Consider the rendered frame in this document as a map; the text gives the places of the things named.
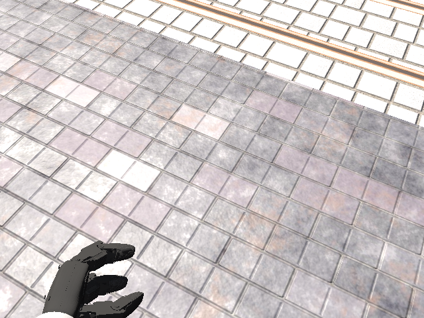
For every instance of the robot left hand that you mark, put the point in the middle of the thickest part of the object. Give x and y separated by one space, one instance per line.
75 286

